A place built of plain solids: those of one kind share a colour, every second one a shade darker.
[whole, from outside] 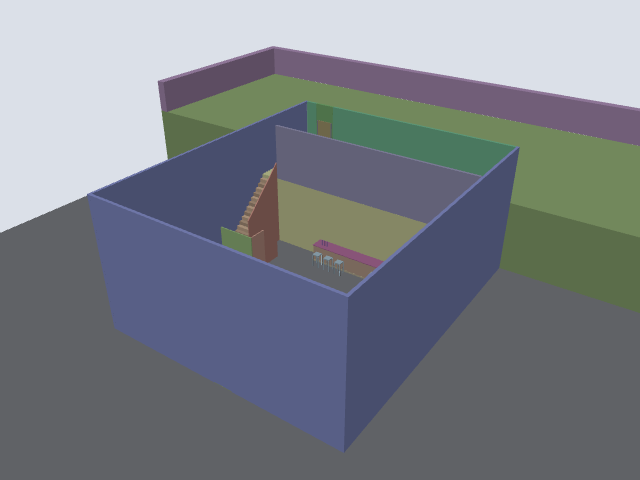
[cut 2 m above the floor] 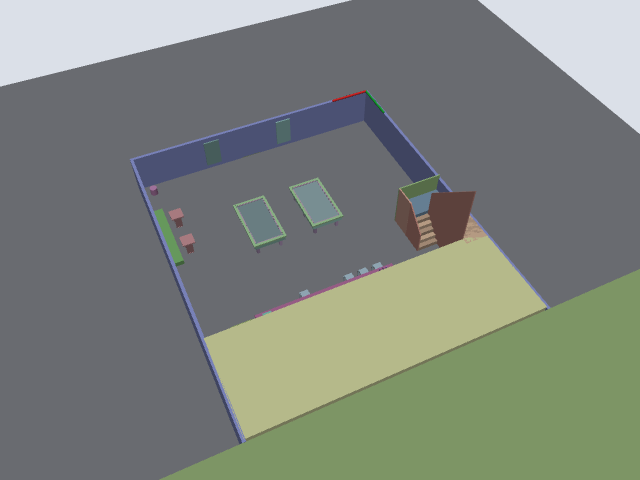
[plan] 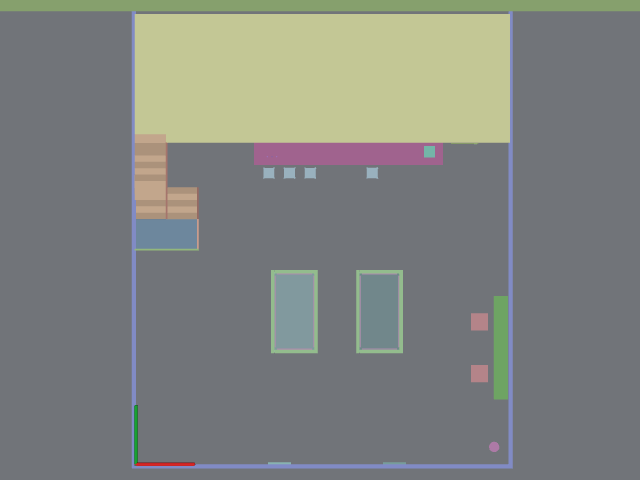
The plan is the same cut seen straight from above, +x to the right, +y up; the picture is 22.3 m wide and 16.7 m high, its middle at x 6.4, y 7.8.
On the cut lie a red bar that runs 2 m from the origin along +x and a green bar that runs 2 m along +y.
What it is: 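A billiard hall in the deep basement of an old town building, fitted out in the 1970s to 2010s; 13.0 x 15.6 m; the club room underground, without windows of its own, under a ceiling 2.67 m high; over the flight a stairwell up to the entrance level's ceiling, 7.20 m over the hall's floor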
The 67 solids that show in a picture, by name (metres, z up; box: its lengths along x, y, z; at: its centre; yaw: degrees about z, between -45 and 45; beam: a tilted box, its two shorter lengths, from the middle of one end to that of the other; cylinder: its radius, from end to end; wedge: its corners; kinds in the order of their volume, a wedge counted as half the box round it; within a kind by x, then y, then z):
{
 "street_ground_1": {"box": [39.8, 12.65, 4.1], "at": [6.48, 22.09, 2.0]},
 "upper_1": {"box": [13.06, 4.48, 4.1], "at": [6.48, 13.42, 2.0]},
 "street_hedge_1": {"box": [0.6, 12.65, 2.2], "at": [-13.12, 22.09, 5.15]},
 "street_hedge_2": {"box": [39.8, 0.6, 2.2], "at": [6.48, 28.71, 5.15]},
 "wall_1": {"box": [0.15, 15.91, 7.25], "at": [-0.07, 7.8, 3.58]},
 "wall_2": {"box": [6.69, 0.15, 7.25], "at": [3.19, -0.07, 3.58]},
 "wall_3": {"box": [1.5, 0.15, 7.25], "at": [6.99, -0.07, 3.58]},
 "wall_4": {"box": [5.67, 0.15, 7.25], "at": [10.28, -0.07, 3.58]},
 "wall_5": {"box": [0.15, 15.91, 7.25], "at": [13.04, 7.8, 3.58]},
 "stair_step_1": {"box": [1.09, 0.44, 1.54], "at": [0.49, 8.75, 0.72]},
 "stair_step_2": {"box": [1.09, 0.44, 1.76], "at": [0.49, 8.97, 0.83]},
 "stair_step_3": {"box": [1.09, 0.44, 1.97], "at": [0.49, 9.19, 0.93]},
 "stair_step_4": {"box": [1.09, 0.44, 2.18], "at": [0.49, 9.41, 1.04]},
 "stair_step_5": {"box": [1.09, 0.44, 2.61], "at": [0.49, 9.85, 1.25]},
 "stair_step_6": {"box": [1.09, 0.44, 2.82], "at": [0.49, 10.07, 1.36]},
 "stair_step_7": {"box": [1.09, 0.44, 3.03], "at": [0.49, 10.3, 1.47]},
 "stair_step_8": {"box": [1.09, 0.44, 3.25], "at": [0.49, 10.52, 1.57]},
 "stair_step_9": {"box": [1.09, 0.44, 3.46], "at": [0.49, 10.74, 1.68]},
 "stair_step_10": {"box": [1.09, 0.44, 3.67], "at": [0.49, 10.96, 1.79]},
 "stair_step_11": {"box": [1.09, 0.52, 3.89], "at": [0.49, 11.22, 1.89]},
 "stair_step_12": {"box": [1.1, 0.52, 1.12], "at": [1.58, 8.49, 0.51]},
 "stair_step_13": {"box": [1.1, 0.44, 0.9], "at": [1.58, 8.75, 0.4]},
 "stair_step_14": {"box": [1.1, 0.44, 0.69], "at": [1.58, 8.97, 0.29]},
 "stair_step_15": {"box": [1.1, 0.44, 0.48], "at": [1.58, 9.19, 0.19]},
 "stair_step_16": {"box": [1.1, 0.44, 0.26], "at": [1.58, 9.41, 0.08]},
 "entrance_wall_1": {"box": [11.87, 0.15, 3.2], "at": [7.03, 11.26, 5.6]},
 "window_wall_1": {"box": [0.7, 0.15, 3.15], "at": [0.35, 15.69, 5.62]},
 "window_wall_2": {"box": [11.06, 0.15, 3.15], "at": [7.43, 15.69, 5.62]},
 "counter_1": {"box": [6.54, 0.7, 1.05], "at": [7.39, 10.82, 0.47]},
 "stair_landing_1": {"box": [2.18, 1.04, 1.33], "at": [1.04, 8.01, 0.61]},
 "table_frame_1": {"box": [1.53, 2.8, 0.23], "at": [5.51, 5.31, 0.61]},
 "table_frame_2": {"box": [1.53, 2.8, 0.23], "at": [8.47, 5.31, 0.61]},
 "street_door_wall_1": {"box": [1.2, 0.15, 3.15], "at": [1.3, 15.69, 5.62]},
 "stair_guard_1": {"wedge": [[1.03, 8.53, -0.02], [1.03, 8.53, 2.44], [1.03, 11.19, -0.02], [1.03, 11.19, 5.01], [1.09, 8.53, -0.02], [1.09, 8.53, 2.44], [1.09, 11.19, -0.02], [1.09, 11.19, 5.01]]},
 "stair_guard_2": {"wedge": [[2.12, 8.53, -0.02], [2.12, 8.53, 2.23], [2.12, 9.63, -0.02], [2.12, 9.63, 1.16], [2.18, 8.53, -0.02], [2.18, 8.53, 2.23], [2.18, 9.63, -0.02], [2.18, 9.63, 1.16]]},
 "bench_upholstered_1": {"box": [0.5, 3.6, 0.25], "at": [12.69, 4.05, 0.33]},
 "table_bed_1": {"box": [1.4, 2.67, 0.045], "at": [5.51, 5.31, 0.75]},
 "table_bed_2": {"box": [1.4, 2.67, 0.045], "at": [8.47, 5.31, 0.75]},
 "counter_top_1": {"box": [6.58, 0.78, 0.04], "at": [7.39, 10.8, 1.02]},
 "table_rail_1": {"box": [0.12, 2.9, 0.09], "at": [4.76, 5.31, 0.77]},
 "table_rail_2": {"box": [1.38, 0.12, 0.09], "at": [5.51, 3.92, 0.77]},
 "table_rail_3": {"box": [1.38, 0.12, 0.09], "at": [5.51, 6.7, 0.77]},
 "table_rail_4": {"box": [0.12, 2.9, 0.09], "at": [6.26, 5.31, 0.77]},
 "table_rail_5": {"box": [0.12, 2.9, 0.09], "at": [7.72, 5.31, 0.77]},
 "table_rail_6": {"box": [1.38, 0.12, 0.09], "at": [8.47, 3.92, 0.77]},
 "table_rail_7": {"box": [1.38, 0.12, 0.09], "at": [8.47, 6.7, 0.77]},
 "table_rail_8": {"box": [0.12, 2.9, 0.09], "at": [9.22, 5.31, 0.77]},
 "cue_rack_1": {"box": [0.8, 0.07, 1.49], "at": [4.99, 0.04, 1.0]},
 "cue_rack_2": {"box": [0.8, 0.07, 1.49], "at": [8.99, 0.04, 1.0]},
 "stair_guard_landing_1": {"wedge": [[-0.05, 7.44, -0.02], [-0.05, 7.44, 2.23], [-0.05, 7.5, -0.02], [-0.05, 7.5, 2.23], [2.18, 7.44, -0.02], [2.18, 7.44, 2.23], [2.18, 7.5, -0.02], [2.18, 7.5, 2.23]]},
 "street_door_leaf_1": {"box": [0.95, 0.04, 2.15], "at": [1.3, 15.59, 5.12]},
 "meeting_table_1": {"box": [0.6, 0.6, 0.07], "at": [11.95, 3.15, 0.68]},
 "meeting_table_2": {"box": [0.32, 0.06, 0.77], "at": [11.95, 3.35, 0.34]},
 "meeting_table_3": {"box": [0.6, 0.6, 0.07], "at": [11.95, 4.95, 0.68]},
 "meeting_table_4": {"box": [0.32, 0.06, 0.77], "at": [11.95, 5.15, 0.34]},
 "stair_guard_side_1": {"wedge": [[2.12, 7.5, -0.02], [2.12, 7.5, 2.23], [2.12, 8.53, -0.02], [2.12, 8.53, 2.23], [2.18, 7.5, -0.02], [2.18, 7.5, 2.23], [2.18, 8.53, -0.02], [2.18, 8.53, 2.23]]},
 "till_1": {"box": [0.38, 0.4, 0.3], "at": [10.21, 10.87, 1.19]},
 "plant_pot_1": {"cylinder": 0.18, "from": [12.46, 0.6, 0.0], "to": [12.46, 0.6, 0.38]},
 "bar_stool_1": {"box": [0.38, 0.36, 0.06], "at": [4.62, 10.13, 0.73]},
 "bar_stool_2": {"box": [0.38, 0.36, 0.06], "at": [5.34, 10.13, 0.73]},
 "bar_stool_3": {"box": [0.38, 0.36, 0.06], "at": [6.06, 10.13, 0.73]},
 "bar_stool_4": {"box": [0.38, 0.36, 0.06], "at": [8.22, 10.13, 0.73]},
 "table_nose_1": {"box": [0.04, 2.49, 0.034], "at": [4.84, 5.31, 0.79]},
 "table_nose_2": {"box": [0.04, 2.49, 0.034], "at": [6.18, 5.31, 0.79]},
 "table_nose_3": {"box": [0.04, 2.49, 0.034], "at": [7.8, 5.31, 0.79]},
 "table_nose_4": {"box": [0.04, 2.49, 0.034], "at": [9.14, 5.31, 0.79]},
 "counter_kick_1": {"box": [6.54, 0.012, 0.15], "at": [7.39, 10.46, 0.03]}
}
